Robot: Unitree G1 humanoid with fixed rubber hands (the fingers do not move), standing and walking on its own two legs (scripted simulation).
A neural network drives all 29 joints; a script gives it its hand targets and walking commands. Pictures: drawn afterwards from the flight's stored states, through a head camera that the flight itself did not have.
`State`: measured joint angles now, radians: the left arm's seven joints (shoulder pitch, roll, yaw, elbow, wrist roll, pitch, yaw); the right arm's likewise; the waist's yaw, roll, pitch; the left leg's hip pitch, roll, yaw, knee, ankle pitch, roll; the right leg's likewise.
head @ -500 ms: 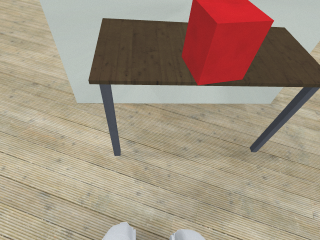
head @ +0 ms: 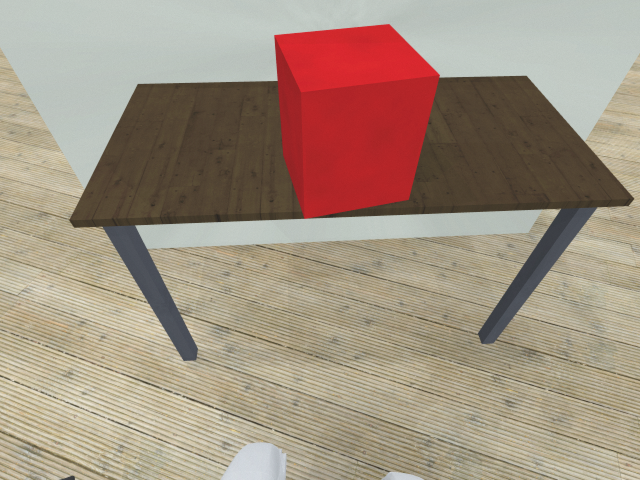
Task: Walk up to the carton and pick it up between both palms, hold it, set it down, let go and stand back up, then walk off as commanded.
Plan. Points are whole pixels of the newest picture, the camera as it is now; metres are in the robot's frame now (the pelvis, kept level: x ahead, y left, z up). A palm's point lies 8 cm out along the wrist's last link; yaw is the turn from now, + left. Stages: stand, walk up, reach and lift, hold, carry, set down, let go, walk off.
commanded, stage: walk up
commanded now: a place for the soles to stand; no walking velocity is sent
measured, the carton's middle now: (346, 123) +0.68 -0.01 +0.08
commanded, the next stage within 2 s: none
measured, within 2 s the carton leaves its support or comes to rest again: neither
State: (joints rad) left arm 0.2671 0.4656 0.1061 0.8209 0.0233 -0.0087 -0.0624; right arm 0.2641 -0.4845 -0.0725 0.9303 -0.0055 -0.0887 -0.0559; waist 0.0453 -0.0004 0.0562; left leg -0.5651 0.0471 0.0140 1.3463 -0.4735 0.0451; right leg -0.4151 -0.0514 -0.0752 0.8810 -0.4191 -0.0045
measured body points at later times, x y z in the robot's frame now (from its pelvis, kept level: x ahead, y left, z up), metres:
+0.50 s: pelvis +0.08 -0.06 +0.00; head +0.12 -0.05 +0.45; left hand +0.17 +0.27 -0.10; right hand +0.22 -0.39 -0.09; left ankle +0.14 +0.07 -0.70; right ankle +0.13 -0.19 -0.70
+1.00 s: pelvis +0.09 -0.05 +0.01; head +0.11 -0.04 +0.45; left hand +0.13 +0.30 -0.10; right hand +0.24 -0.36 -0.10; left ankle +0.08 +0.08 -0.70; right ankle +0.14 -0.19 -0.70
